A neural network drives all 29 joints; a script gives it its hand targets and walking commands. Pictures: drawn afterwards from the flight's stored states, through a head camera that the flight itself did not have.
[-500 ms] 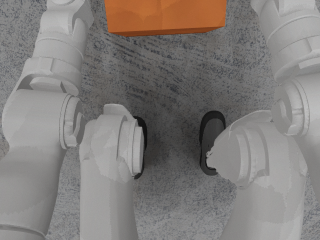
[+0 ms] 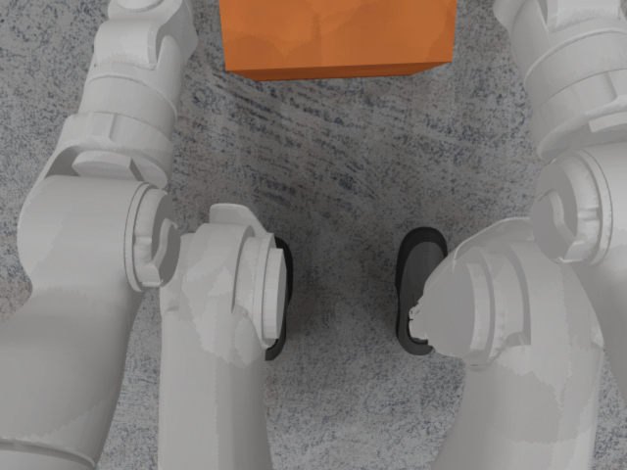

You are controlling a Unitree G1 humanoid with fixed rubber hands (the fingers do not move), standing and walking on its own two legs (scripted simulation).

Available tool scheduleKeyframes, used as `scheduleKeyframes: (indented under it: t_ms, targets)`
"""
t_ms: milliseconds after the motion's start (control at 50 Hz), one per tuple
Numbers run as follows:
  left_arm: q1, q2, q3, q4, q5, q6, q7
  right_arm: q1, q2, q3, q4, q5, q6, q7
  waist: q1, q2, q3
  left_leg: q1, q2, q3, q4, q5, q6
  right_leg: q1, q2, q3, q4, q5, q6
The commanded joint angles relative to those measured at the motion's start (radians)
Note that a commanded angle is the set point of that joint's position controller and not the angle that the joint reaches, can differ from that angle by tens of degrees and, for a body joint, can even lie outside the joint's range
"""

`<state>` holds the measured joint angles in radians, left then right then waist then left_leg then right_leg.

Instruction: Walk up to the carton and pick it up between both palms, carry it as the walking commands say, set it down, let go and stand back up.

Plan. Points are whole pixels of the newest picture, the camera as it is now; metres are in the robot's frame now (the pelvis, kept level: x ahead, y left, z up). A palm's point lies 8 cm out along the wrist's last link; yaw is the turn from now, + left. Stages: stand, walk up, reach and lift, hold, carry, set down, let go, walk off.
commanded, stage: reach and lift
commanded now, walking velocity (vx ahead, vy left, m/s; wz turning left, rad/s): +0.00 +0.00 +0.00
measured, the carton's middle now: out of the picture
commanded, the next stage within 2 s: none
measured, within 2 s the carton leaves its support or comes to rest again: leaves its support in 0.62 s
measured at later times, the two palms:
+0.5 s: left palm out of the picture +0.53 +0.16 -0.18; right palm out of the picture +0.56 -0.13 -0.18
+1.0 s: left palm out of the picture +0.53 +0.15 -0.13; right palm out of the picture +0.56 -0.12 -0.11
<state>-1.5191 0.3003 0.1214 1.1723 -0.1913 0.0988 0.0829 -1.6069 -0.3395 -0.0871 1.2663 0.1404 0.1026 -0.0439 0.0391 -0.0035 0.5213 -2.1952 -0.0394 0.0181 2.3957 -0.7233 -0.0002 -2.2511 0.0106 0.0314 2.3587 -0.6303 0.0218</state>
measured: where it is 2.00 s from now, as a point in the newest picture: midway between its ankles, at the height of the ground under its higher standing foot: (342, 313)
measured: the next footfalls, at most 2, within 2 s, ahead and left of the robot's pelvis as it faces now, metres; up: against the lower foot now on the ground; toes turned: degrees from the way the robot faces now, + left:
none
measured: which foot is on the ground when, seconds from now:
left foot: down 0.00-1.00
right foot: down 0.00-1.00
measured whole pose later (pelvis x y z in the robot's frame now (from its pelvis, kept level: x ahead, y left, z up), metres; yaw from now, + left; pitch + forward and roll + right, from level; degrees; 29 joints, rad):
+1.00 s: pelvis -0.02 -0.01 +0.03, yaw +1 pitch +29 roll +0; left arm -1.54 0.23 0.11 0.96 -0.18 0.29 0.36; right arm -1.60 -0.25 -0.20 0.99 0.08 0.25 -0.31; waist 0.04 -0.01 0.53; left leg -2.16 -0.07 -0.01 2.28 -0.64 -0.03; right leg -2.20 0.05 0.04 2.25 -0.57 0.04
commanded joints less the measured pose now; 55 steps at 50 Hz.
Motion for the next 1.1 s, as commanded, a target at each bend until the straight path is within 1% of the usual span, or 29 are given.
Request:
scheduleKeyframes:
  t_ms: [0, 60, 80, 160, 180, 220, 240, 340, 380, 520, 540, 560, 600, 620, 640, 680, 700, 720, 800, 820, 860, 880, 900, 920, 940, 960, 1000, 1020, 1080]
  targets:
    - [-0.533, -0.891, -0.228, -0.25, -0.022, 0.021, -0.276, -0.406, 0.89, 0.13, -0.25, 0.038, -0.006, 0.236, 0.003, 0.034, -0.98, 0.436, -0.081, 0.002, -0.254, 0.558, -0.01, 0.522, 0.084, -0.062, -0.119, 0.479, -0.054]
    - [-0.554, -0.893, -0.231, -0.269, -0.039, 0.021, -0.281, -0.392, 0.904, 0.143, -0.262, 0.032, 0.007, 0.233, -0.016, -0.001, -0.97, 0.416, -0.069, 0.005, -0.241, 0.548, -0.008, 0.526, 0.086, -0.049, -0.136, 0.482, -0.055]
    - [-0.544, -0.892, -0.222, -0.257, -0.026, 0.027, -0.283, -0.402, 0.927, 0.151, -0.25, 0.038, 0.01, 0.239, 0.007, 0.003, -0.962, 0.383, -0.075, 0.015, -0.242, 0.519, -0.004, 0.53, 0.083, -0.043, -0.131, 0.467, -0.061]
    - [-0.558, -0.898, -0.241, -0.295, -0.049, 0.023, -0.287, -0.416, 0.949, 0.149, -0.27, 0.052, 0.007, 0.227, -0.003, -0.01, -1.019, 0.404, -0.061, -0.001, -0.242, 0.568, 0.0, 0.55, 0.084, -0.045, -0.121, 0.52, -0.054]
    - [-0.568, -0.901, -0.26, -0.29, -0.049, 0.023, -0.286, -0.424, 0.93, 0.147, -0.269, 0.059, 0.001, 0.225, 0.001, 0.039, -1.028, 0.447, -0.062, 0.004, -0.237, 0.575, -0.01, 0.536, 0.087, -0.05, -0.121, 0.505, -0.056]
    - [-0.541, -0.903, -0.246, -0.298, -0.047, 0.026, -0.28, -0.44, 0.948, 0.167, -0.294, 0.075, 0.002, 0.225, 0.028, 0.04, -1.068, 0.453, -0.067, 0.01, -0.23, 0.608, -0.002, 0.556, 0.092, -0.041, -0.12, 0.518, -0.052]
    - [-0.547, -0.916, -0.263, -0.311, -0.063, 0.023, -0.281, -0.44, 0.938, 0.179, -0.297, 0.071, 0.003, 0.217, -0.011, -0.013, -1.082, 0.427, -0.063, 0.0, -0.234, 0.595, -0.002, 0.575, 0.09, -0.044, -0.124, 0.538, -0.047]
    - [-0.618, -0.94, -0.277, -0.366, -0.071, 0.026, -0.264, -0.487, 0.97, 0.195, -0.347, 0.091, 0.0, 0.202, 0.025, 0.029, -1.24, 0.499, -0.065, 0.024, -0.242, 0.636, -0.013, 0.635, 0.096, -0.046, -0.137, 0.552, -0.054]
    - [-0.641, -0.953, -0.307, -0.392, -0.105, 0.021, -0.262, -0.514, 0.981, 0.213, -0.369, 0.102, -0.002, 0.194, 0.001, -0.002, -1.35, 0.518, -0.066, 0.022, -0.241, 0.665, -0.01, 0.706, 0.093, -0.069, -0.127, 0.599, -0.056]
    - [-0.768, -0.948, -0.329, -0.54, -0.146, 0.023, -0.211, -0.611, 1.028, 0.269, -0.493, 0.159, 0.014, 0.167, 0.029, -0.037, -1.713, 0.718, -0.079, 0.021, -0.254, 0.76, 0.001, 0.842, 0.11, -0.07, -0.146, 0.667, -0.038]
    - [-0.777, -0.962, -0.335, -0.576, -0.169, 0.02, -0.208, -0.58, 1.041, 0.272, -0.483, 0.15, 0.023, 0.157, -0.01, -0.089, -1.744, 0.689, -0.077, 0.023, -0.259, 0.748, -0.003, 0.928, 0.11, -0.073, -0.158, 0.707, -0.043]
    - [-0.776, -0.949, -0.339, -0.566, -0.166, 0.024, -0.205, -0.573, 1.065, 0.271, -0.473, 0.152, 0.026, 0.157, 0.031, -0.069, -1.745, 0.71, -0.077, 0.025, -0.262, 0.762, 0.004, 0.899, 0.111, -0.071, -0.154, 0.705, -0.04]
    - [-0.809, -0.952, -0.346, -0.623, -0.159, 0.028, -0.198, -0.565, 1.088, 0.274, -0.481, 0.156, 0.04, 0.157, 0.028, -0.046, -1.815, 0.806, -0.076, 0.016, -0.266, 0.813, 0.006, 0.899, 0.119, -0.076, -0.161, 0.711, -0.034]
    - [-0.85, -0.951, -0.363, -0.678, -0.184, 0.028, -0.194, -0.541, 1.089, 0.277, -0.475, 0.146, 0.054, 0.153, -0.026, -0.076, -1.861, 0.825, -0.079, 0.019, -0.267, 0.814, 0.001, 0.93, 0.121, -0.082, -0.174, 0.732, -0.033]
    - [-0.862, -0.974, -0.389, -0.72, -0.187, 0.028, -0.19, -0.525, 1.097, 0.276, -0.493, 0.15, 0.052, 0.151, -0.002, -0.029, -1.905, 0.842, -0.076, 0.027, -0.266, 0.822, -0.01, 0.94, 0.121, -0.072, -0.17, 0.738, -0.042]
    - [-0.843, -1.005, -0.403, -0.699, -0.168, 0.044, -0.182, -0.518, 1.072, 0.239, -0.487, 0.118, 0.061, 0.156, -0.02, 0.035, -1.918, 0.912, -0.073, 0.01, -0.283, 0.831, -0.009, 0.832, 0.122, -0.083, -0.174, 0.664, -0.048]
    - [-0.85, -0.997, -0.382, -0.678, -0.147, 0.052, -0.176, -0.548, 1.083, 0.239, -0.484, 0.122, 0.066, 0.16, 0.002, 0.031, -1.896, 0.946, -0.074, -0.003, -0.289, 0.863, -0.012, 0.76, 0.117, -0.098, -0.17, 0.636, -0.037]
    - [-0.831, -1.004, -0.38, -0.65, -0.144, 0.062, -0.172, -0.529, 1.064, 0.223, -0.473, 0.104, 0.071, 0.164, -0.035, 0.042, -1.867, 0.955, -0.074, 0.0, -0.299, 0.819, -0.011, 0.733, 0.123, -0.111, -0.185, 0.584, -0.043]
    - [-0.907, -0.968, -0.338, -0.668, -0.118, 0.068, -0.182, -0.56, 1.107, 0.23, -0.469, 0.071, 0.106, 0.177, -0.016, -0.032, -1.867, 0.843, -0.088, 0.041, -0.317, 0.679, -0.01, 0.836, 0.116, -0.107, -0.221, 0.556, -0.039]
    - [-0.91, -0.971, -0.338, -0.664, -0.108, 0.072, -0.184, -0.551, 1.121, 0.221, -0.462, 0.061, 0.109, 0.179, 0.001, -0.013, -1.84, 0.78, -0.084, 0.059, -0.331, 0.637, -0.015, 0.844, 0.117, -0.092, -0.229, 0.542, -0.045]
    - [-0.969, -0.949, -0.332, -0.691, -0.109, 0.074, -0.195, -0.567, 1.125, 0.175, -0.438, 0.036, 0.123, 0.18, -0.031, -0.028, -1.846, 0.771, -0.084, 0.05, -0.344, 0.584, -0.007, 0.837, 0.112, -0.108, -0.233, 0.495, -0.041]
    - [-0.963, -0.999, -0.338, -0.697, -0.095, 0.086, -0.194, -0.607, 1.116, 0.203, -0.527, 0.042, 0.118, 0.177, -0.004, 0.008, -1.952, 0.796, -0.079, 0.067, -0.332, 0.627, -0.019, 0.895, 0.112, -0.091, -0.236, 0.542, -0.051]
    - [-0.965, -0.989, -0.332, -0.682, -0.104, 0.092, -0.195, -0.632, 1.109, 0.195, -0.505, 0.041, 0.128, 0.175, -0.009, -0.007, -1.948, 0.791, -0.079, 0.062, -0.351, 0.582, -0.013, 0.894, 0.107, -0.104, -0.239, 0.499, -0.036]
    - [-0.954, -0.96, -0.334, -0.716, -0.089, 0.094, -0.192, -0.599, 1.144, 0.248, -0.534, 0.058, 0.14, 0.175, 0.032, -0.032, -2.02, 0.81, -0.083, 0.083, -0.343, 0.624, -0.02, 0.973, 0.114, -0.097, -0.249, 0.569, -0.032]
    - [-0.953, -0.97, -0.324, -0.651, -0.083, 0.104, -0.195, -0.612, 1.133, 0.21, -0.481, 0.024, 0.148, 0.175, 0.009, -0.032, -1.944, 0.764, -0.075, 0.071, -0.365, 0.555, -0.01, 0.922, 0.102, -0.106, -0.248, 0.507, -0.034]
    - [-0.953, -0.941, -0.318, -0.671, -0.064, 0.107, -0.199, -0.56, 1.164, 0.203, -0.431, 0.017, 0.161, 0.181, 0.027, -0.015, -1.906, 0.732, -0.074, 0.089, -0.361, 0.536, -0.012, 0.9, 0.105, -0.083, -0.266, 0.486, -0.036]
    - [-0.915, -0.99, -0.295, -0.672, -0.053, 0.115, -0.21, -0.564, 1.184, 0.215, -0.494, 0.01, 0.169, 0.187, 0.018, -0.056, -1.975, 0.741, -0.085, 0.091, -0.362, 0.541, -0.009, 0.96, 0.109, -0.095, -0.27, 0.501, -0.032]
    - [-0.912, -0.986, -0.296, -0.673, -0.047, 0.118, -0.212, -0.563, 1.203, 0.229, -0.493, 0.023, 0.173, 0.187, 0.05, -0.042, -1.99, 0.745, -0.077, 0.093, -0.365, 0.59, -0.01, 0.955, 0.11, -0.074, -0.279, 0.548, -0.026]
    - [-0.914, -0.999, -0.327, -0.675, -0.048, 0.134, -0.216, -0.56, 1.179, 0.224, -0.505, 0.001, 0.186, 0.194, 0.027, -0.02, -2.036, 0.786, -0.074, 0.094, -0.38, 0.575, -0.014, 0.928, 0.112, -0.104, -0.273, 0.525, -0.029]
